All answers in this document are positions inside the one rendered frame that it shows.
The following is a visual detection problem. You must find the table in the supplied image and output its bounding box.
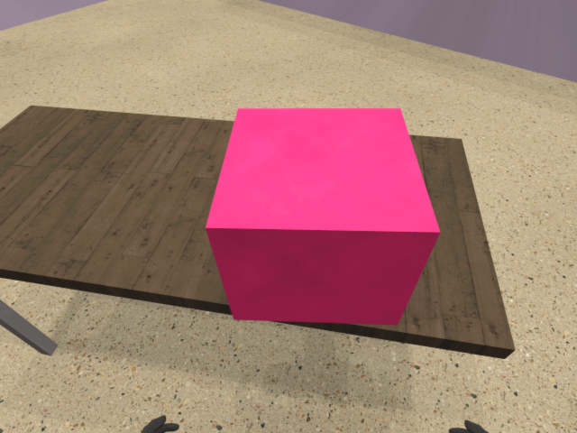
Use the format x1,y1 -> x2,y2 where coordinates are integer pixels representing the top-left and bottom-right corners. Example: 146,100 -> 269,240
0,106 -> 516,359

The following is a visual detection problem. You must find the robot left hand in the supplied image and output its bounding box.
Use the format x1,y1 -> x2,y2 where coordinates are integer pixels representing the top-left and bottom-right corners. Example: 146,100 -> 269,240
141,415 -> 179,433

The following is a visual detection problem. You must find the carton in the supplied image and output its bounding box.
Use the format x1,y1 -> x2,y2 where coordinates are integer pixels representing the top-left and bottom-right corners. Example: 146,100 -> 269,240
206,108 -> 440,325

